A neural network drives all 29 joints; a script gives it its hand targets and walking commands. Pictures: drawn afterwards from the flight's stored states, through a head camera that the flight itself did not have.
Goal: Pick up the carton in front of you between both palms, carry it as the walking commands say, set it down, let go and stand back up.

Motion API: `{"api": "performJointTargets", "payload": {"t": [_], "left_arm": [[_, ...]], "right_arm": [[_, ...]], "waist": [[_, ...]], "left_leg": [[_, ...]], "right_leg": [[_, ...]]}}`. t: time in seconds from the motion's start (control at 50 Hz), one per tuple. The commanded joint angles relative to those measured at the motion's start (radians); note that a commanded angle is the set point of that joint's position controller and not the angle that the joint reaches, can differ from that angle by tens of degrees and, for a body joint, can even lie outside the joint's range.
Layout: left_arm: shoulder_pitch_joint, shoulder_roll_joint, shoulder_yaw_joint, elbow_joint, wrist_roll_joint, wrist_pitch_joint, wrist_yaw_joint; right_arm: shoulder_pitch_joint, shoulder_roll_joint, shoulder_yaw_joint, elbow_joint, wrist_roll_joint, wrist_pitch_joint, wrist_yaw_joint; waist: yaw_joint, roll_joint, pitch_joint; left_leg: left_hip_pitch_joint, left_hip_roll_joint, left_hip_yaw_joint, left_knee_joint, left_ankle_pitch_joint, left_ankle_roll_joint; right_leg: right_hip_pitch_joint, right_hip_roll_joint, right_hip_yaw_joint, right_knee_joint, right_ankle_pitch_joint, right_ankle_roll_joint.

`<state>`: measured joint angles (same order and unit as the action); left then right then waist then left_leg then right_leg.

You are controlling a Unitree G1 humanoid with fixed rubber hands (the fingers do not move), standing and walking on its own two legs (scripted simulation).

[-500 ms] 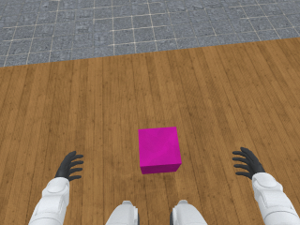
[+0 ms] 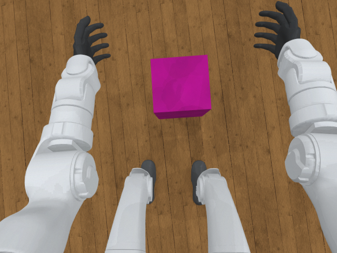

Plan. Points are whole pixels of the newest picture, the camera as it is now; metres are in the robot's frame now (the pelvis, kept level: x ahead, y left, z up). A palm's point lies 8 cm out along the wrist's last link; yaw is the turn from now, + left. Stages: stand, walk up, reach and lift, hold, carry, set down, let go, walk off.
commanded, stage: reach and lift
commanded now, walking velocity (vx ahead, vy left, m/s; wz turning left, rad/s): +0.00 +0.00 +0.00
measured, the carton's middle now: (179, 91) +0.54 -0.01 -0.53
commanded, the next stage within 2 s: none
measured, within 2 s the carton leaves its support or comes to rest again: leaves its support in 1.86 s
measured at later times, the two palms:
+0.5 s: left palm (117, 73) +0.54 +0.18 -0.26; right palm (247, 68) +0.55 -0.20 -0.26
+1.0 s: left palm (132, 90) +0.53 +0.17 -0.45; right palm (226, 85) +0.55 -0.19 -0.45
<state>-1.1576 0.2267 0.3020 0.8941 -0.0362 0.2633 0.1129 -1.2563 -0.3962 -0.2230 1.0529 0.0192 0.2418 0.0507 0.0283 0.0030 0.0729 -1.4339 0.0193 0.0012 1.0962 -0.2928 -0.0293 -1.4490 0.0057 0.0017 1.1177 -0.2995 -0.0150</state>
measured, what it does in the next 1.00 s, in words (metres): lowers itself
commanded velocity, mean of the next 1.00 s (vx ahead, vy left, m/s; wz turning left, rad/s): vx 0.00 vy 0.00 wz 0.00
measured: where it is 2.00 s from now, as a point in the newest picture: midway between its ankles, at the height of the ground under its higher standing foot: (172, 190)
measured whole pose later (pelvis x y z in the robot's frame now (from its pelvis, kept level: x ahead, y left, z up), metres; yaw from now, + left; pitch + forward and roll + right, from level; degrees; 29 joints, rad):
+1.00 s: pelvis -0.02 +0.01 -0.27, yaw +1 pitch +38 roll +3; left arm -1.54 0.30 0.18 1.13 -0.20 0.09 0.16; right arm -1.63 -0.49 -0.03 1.26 0.21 0.08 -0.05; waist 0.01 0.03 0.41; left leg -2.25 -0.04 -0.01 2.12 -0.54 -0.06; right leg -2.27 0.02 0.04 2.15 -0.54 0.01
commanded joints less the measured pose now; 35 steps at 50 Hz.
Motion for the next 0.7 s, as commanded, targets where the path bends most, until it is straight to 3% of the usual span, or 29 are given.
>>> {"api": "performJointTargets", "payload": {"t": [0.0, 0.14, 0.22, 0.28, 0.38, 0.52, 0.62, 0.68], "left_arm": [[-0.323, 0.112, 0.053, -0.077, 0.034, -0.028, 0.006], [-0.272, 0.065, 0.107, -0.134, 0.102, -0.103, -0.012], [-0.190, 0.012, 0.134, -0.132, 0.127, -0.155, -0.025], [-0.137, -0.009, 0.148, -0.112, 0.139, -0.187, -0.027], [-0.135, -0.015, 0.108, -0.105, 0.111, -0.209, -0.014], [-0.232, 0.073, -0.021, -0.131, -0.028, -0.199, 0.043], [-0.353, 0.121, -0.090, -0.147, -0.118, -0.163, 0.074], [-0.429, 0.146, -0.111, -0.101, -0.153, -0.140, 0.080]], "right_arm": [[-0.356, -0.137, -0.043, -0.060, -0.032, -0.027, -0.001], [-0.325, -0.077, -0.106, -0.121, -0.101, -0.093, -0.007], [-0.248, -0.006, -0.146, -0.134, -0.129, -0.138, -0.009], [-0.181, 0.027, -0.169, -0.125, -0.145, -0.162, -0.015], [-0.141, 0.004, -0.166, -0.106, -0.132, -0.187, -0.035], [-0.265, -0.118, -0.008, -0.154, 0.046, -0.193, -0.069], [-0.394, -0.183, 0.089, -0.157, 0.143, -0.163, -0.087], [-0.472, -0.206, 0.118, -0.108, 0.169, -0.141, -0.093]], "waist": [[0.004, -0.056, -0.973], [0.003, -0.078, -1.153], [-0.004, -0.089, -1.107], [-0.011, -0.076, -1.081], [-0.041, -0.022, -1.068], [-0.024, -0.029, -1.278], [-0.023, -0.058, -1.317], [-0.023, -0.072, -1.235]], "left_leg": [[0.360, -0.082, 0.065, -0.076, -0.029, -0.025], [0.317, -0.103, 0.064, -0.054, 0.239, -0.015], [0.152, -0.106, 0.050, 0.011, 0.344, -0.017], [0.021, -0.104, 0.041, 0.096, 0.371, -0.022], [-0.075, -0.105, 0.036, 0.273, 0.344, -0.044], [0.010, -0.105, 0.037, 0.540, 0.359, -0.039], [0.009, -0.098, 0.052, 0.667, 0.222, -0.031], [-0.058, -0.086, 0.064, 0.710, 0.086, -0.029]], "right_leg": [[0.503, 0.047, -0.005, -0.123, 0.000, 0.043], [0.619, 0.058, 0.017, -0.061, 0.376, 0.043], [0.553, 0.048, 0.041, 0.022, 0.569, 0.039], [0.429, 0.040, 0.051, 0.116, 0.622, 0.039], [0.164, 0.053, 0.029, 0.269, 0.488, 0.044], [0.013, 0.055, -0.012, 0.523, 0.388, 0.053], [-0.033, 0.043, -0.037, 0.647, 0.226, 0.054], [-0.067, 0.028, -0.038, 0.690, 0.098, 0.050]]}}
